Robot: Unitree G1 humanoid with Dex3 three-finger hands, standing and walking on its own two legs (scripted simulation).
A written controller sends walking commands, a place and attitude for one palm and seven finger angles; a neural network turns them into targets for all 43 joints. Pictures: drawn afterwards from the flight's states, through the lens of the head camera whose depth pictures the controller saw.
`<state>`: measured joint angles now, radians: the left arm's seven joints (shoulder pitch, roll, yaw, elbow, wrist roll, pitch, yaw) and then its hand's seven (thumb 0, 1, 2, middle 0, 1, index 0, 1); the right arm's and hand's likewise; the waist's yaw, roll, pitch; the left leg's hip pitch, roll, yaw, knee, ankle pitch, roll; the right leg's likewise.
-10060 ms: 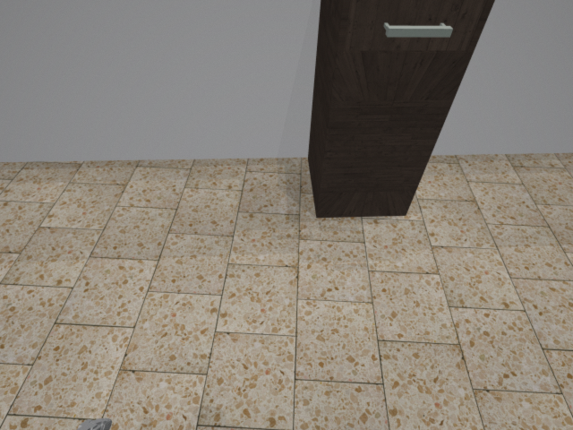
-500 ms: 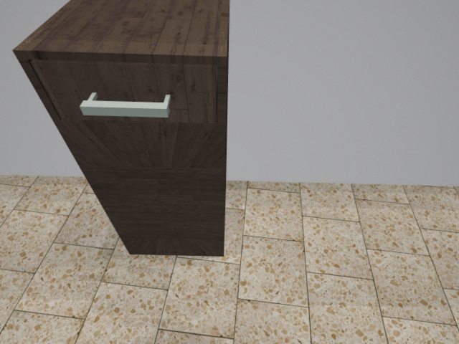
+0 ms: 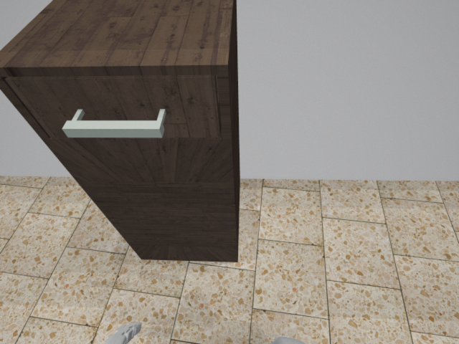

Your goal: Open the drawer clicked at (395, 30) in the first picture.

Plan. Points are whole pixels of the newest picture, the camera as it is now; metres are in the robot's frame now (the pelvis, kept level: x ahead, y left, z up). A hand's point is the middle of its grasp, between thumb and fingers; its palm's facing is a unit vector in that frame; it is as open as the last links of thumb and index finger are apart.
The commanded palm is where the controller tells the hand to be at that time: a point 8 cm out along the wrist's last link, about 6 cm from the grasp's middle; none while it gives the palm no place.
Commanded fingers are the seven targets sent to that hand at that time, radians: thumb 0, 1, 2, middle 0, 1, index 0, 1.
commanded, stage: come to a stop and stand still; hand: left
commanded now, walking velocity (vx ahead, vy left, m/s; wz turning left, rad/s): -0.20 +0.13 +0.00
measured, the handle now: (117, 121) +0.49 +0.24 +0.11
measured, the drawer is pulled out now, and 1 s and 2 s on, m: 0.00 0.00 0.00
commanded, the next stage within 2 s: look again from close up in 0.74 s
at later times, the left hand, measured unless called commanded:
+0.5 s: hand out of the picture -0.02 +0.27 -0.16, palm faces +0.05 -0.96 -0.29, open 7.4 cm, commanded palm none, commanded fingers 0.00 0.90 0.90 -0.20 -0.30 -0.20 -0.30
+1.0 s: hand out of the picture -0.02 +0.24 -0.16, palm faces +0.01 -0.98 -0.19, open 7.3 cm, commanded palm none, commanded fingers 0.00 0.90 0.90 -0.20 -0.30 -0.20 -0.30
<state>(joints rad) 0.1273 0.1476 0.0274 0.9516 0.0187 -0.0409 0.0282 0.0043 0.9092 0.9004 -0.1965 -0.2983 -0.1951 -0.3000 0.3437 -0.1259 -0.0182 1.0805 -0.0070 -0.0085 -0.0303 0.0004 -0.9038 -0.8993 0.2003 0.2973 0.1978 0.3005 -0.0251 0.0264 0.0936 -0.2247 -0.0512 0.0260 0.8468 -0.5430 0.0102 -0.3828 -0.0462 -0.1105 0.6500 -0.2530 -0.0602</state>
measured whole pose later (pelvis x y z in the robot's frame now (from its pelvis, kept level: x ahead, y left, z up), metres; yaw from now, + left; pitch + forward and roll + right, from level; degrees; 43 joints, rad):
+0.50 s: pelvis -0.04 +0.06 +0.00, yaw -2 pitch -3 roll +1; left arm 0.35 0.21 0.03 0.95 0.02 0.05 0.02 0.01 0.91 0.90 -0.20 -0.30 -0.20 -0.30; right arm 0.24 -0.19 -0.02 0.87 -0.02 0.04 0.00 0.00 -0.91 -0.90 0.20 0.30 0.19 0.30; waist 0.02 0.02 -0.01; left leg -0.24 -0.03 0.10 0.61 -0.32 0.05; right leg -0.34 -0.05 -0.02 0.63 -0.23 -0.01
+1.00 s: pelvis -0.03 +0.07 +0.02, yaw +0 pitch -1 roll +1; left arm 0.32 0.15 0.00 1.05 0.01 0.01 0.03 0.01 0.92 0.90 -0.20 -0.30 -0.20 -0.30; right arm 0.36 -0.16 0.01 1.07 -0.02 0.00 -0.01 0.00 -0.91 -0.90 0.20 0.30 0.19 0.30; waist -0.02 0.00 0.01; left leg -0.19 -0.04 0.08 0.44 -0.23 0.06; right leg -0.28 -0.03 0.01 0.46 -0.16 0.01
